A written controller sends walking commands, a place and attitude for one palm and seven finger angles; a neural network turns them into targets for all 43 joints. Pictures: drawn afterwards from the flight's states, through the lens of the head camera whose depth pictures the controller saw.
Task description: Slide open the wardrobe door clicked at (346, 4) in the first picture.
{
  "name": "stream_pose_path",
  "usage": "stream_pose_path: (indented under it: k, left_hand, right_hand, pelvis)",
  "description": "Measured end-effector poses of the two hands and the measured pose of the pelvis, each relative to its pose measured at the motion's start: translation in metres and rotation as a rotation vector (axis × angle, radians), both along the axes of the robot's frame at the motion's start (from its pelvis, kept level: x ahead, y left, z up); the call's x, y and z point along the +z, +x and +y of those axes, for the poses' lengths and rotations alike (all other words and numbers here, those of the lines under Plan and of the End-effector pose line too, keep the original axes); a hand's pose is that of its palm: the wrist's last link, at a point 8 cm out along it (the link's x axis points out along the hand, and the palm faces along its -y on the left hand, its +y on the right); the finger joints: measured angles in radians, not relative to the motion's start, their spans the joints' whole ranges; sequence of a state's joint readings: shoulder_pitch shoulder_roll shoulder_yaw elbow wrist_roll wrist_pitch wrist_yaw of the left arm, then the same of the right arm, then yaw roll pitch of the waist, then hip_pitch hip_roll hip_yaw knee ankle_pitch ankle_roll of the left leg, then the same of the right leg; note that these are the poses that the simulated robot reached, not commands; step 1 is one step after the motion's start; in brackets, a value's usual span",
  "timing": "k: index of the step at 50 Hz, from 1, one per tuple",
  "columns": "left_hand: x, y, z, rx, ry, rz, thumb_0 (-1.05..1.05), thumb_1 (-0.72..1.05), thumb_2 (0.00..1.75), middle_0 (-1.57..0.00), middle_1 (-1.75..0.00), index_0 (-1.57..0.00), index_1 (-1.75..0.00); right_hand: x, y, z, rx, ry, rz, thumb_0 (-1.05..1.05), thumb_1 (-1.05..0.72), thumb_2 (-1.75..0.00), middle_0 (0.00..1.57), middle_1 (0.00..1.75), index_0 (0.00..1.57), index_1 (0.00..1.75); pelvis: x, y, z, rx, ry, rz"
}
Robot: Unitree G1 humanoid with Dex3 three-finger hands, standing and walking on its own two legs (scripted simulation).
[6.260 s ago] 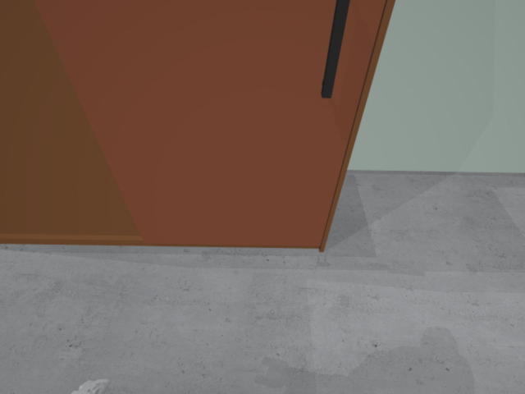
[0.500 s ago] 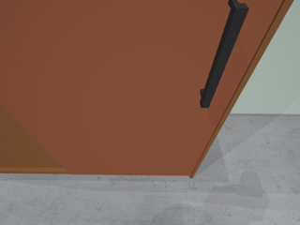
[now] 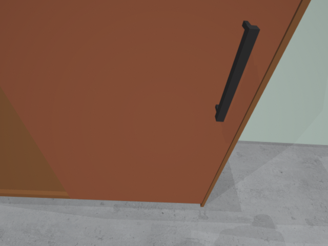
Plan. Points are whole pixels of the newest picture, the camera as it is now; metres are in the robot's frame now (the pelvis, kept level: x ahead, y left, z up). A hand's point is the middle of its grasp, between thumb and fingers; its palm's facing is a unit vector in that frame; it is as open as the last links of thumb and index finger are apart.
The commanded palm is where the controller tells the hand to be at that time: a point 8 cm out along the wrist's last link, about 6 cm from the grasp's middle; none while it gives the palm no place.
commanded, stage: come to a stop and stand still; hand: right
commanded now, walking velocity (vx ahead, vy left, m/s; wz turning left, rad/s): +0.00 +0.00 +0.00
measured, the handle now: (231, 77) +0.51 -0.14 +0.19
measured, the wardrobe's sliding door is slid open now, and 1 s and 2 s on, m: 0.00 0.00 0.00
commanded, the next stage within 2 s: look again from close up in 0.70 s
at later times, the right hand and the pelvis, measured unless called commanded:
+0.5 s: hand out of the picture -0.01 -0.16 -0.17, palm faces +0.01 +0.98 -0.19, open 7.4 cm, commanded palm none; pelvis +0.00 +0.00 +0.00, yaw +0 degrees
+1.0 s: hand out of the picture +0.01 -0.16 -0.17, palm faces +0.03 +0.98 -0.19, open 7.4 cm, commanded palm none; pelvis +0.01 +0.01 +0.00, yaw +0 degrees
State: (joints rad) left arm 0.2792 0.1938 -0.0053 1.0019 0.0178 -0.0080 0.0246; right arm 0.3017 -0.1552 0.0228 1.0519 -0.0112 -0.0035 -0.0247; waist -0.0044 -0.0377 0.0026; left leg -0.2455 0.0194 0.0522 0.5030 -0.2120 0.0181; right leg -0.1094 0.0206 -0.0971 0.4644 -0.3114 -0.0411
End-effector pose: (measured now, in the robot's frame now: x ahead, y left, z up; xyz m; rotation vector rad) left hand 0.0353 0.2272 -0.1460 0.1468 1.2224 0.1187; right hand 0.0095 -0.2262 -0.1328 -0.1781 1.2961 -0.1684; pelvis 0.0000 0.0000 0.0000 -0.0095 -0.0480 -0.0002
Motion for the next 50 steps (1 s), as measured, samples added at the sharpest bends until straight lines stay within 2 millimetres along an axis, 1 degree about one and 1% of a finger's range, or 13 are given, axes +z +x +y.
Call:
stream_pose_path:
  k: [6, 12, 16, 19, 22, 25, 36, 40, 45, 50]
  left_hand:
    - [-0.004, -0.045, -0.003, 0.015, -0.017, 0.099, 0.00, 0.92, 0.89, -0.20, -0.30, -0.19, -0.30]
    - [-0.005, -0.088, -0.010, 0.038, -0.034, 0.218, 0.00, 0.91, 0.89, -0.20, -0.30, -0.19, -0.30]
    - [-0.004, -0.105, -0.014, 0.052, -0.043, 0.274, 0.00, 0.91, 0.89, -0.20, -0.30, -0.19, -0.30]
    - [-0.003, -0.110, -0.018, 0.060, -0.047, 0.296, 0.00, 0.91, 0.89, -0.20, -0.30, -0.19, -0.30]
    - [-0.002, -0.109, -0.020, 0.064, -0.049, 0.299, 0.00, 0.91, 0.89, -0.20, -0.30, -0.19, -0.30]
    - [-0.003, -0.101, -0.022, 0.065, -0.051, 0.287, 0.00, 0.91, 0.89, -0.20, -0.30, -0.19, -0.30]
    - [-0.004, -0.053, -0.022, 0.044, -0.042, 0.187, 0.00, 0.91, 0.89, -0.20, -0.30, -0.19, -0.30]
    - [-0.003, -0.039, -0.019, 0.035, -0.035, 0.160, 0.00, 0.91, 0.89, -0.20, -0.30, -0.19, -0.30]
    - [-0.002, -0.033, -0.013, 0.028, -0.019, 0.156, 0.00, 0.91, 0.89, -0.20, -0.30, -0.19, -0.30]
    - [0.000, -0.033, -0.009, 0.025, -0.007, 0.169, 0.00, 0.91, 0.89, -0.20, -0.30, -0.19, -0.30]
  right_hand:
    - [0.001, -0.014, 0.002, 0.003, 0.003, 0.025, 0.01, -0.91, -0.90, 0.20, 0.30, 0.20, 0.29]
    - [-0.001, -0.024, 0.005, -0.002, 0.009, 0.061, 0.01, -0.91, -0.90, 0.20, 0.30, 0.20, 0.29]
    - [-0.003, -0.027, 0.010, -0.007, 0.020, 0.082, 0.01, -0.91, -0.90, 0.20, 0.30, 0.20, 0.29]
    - [-0.005, -0.027, 0.014, -0.009, 0.031, 0.092, 0.01, -0.91, -0.90, 0.20, 0.30, 0.20, 0.29]
    - [-0.006, -0.027, 0.017, -0.010, 0.037, 0.102, 0.01, -0.91, -0.90, 0.20, 0.30, 0.20, 0.29]
    - [-0.007, -0.025, 0.018, -0.012, 0.041, 0.107, 0.01, -0.92, -0.90, 0.20, 0.30, 0.20, 0.29]
    - [-0.009, -0.017, 0.019, -0.018, 0.042, 0.099, 0.02, -0.92, -0.90, 0.20, 0.30, 0.20, 0.29]
    - [-0.008, -0.013, 0.017, -0.019, 0.040, 0.094, 0.02, -0.92, -0.90, 0.20, 0.30, 0.20, 0.29]
    - [-0.008, -0.009, 0.015, -0.022, 0.037, 0.087, 0.02, -0.92, -0.90, 0.20, 0.30, 0.20, 0.29]
    - [-0.007, -0.005, 0.014, -0.021, 0.036, 0.084, 0.01, -0.92, -0.90, 0.20, 0.30, 0.20, 0.29]
  pelvis:
    - [0.001, -0.008, 0.001, 0.003, -0.006, 0.009]
    - [0.002, -0.011, 0.003, 0.002, -0.009, 0.016]
    - [0.002, -0.010, 0.004, 0.000, -0.009, 0.019]
    - [0.002, -0.008, 0.004, -0.001, -0.007, 0.020]
    - [0.002, -0.005, 0.004, -0.001, -0.006, 0.019]
    - [0.002, -0.003, 0.004, -0.001, -0.005, 0.017]
    - [0.002, 0.005, 0.005, 0.003, -0.002, 0.012]
    - [0.003, 0.008, 0.005, 0.003, -0.001, 0.012]
    - [0.003, 0.010, 0.005, 0.000, 0.000, 0.013]
    - [0.003, 0.011, 0.005, -0.002, 0.001, 0.015]
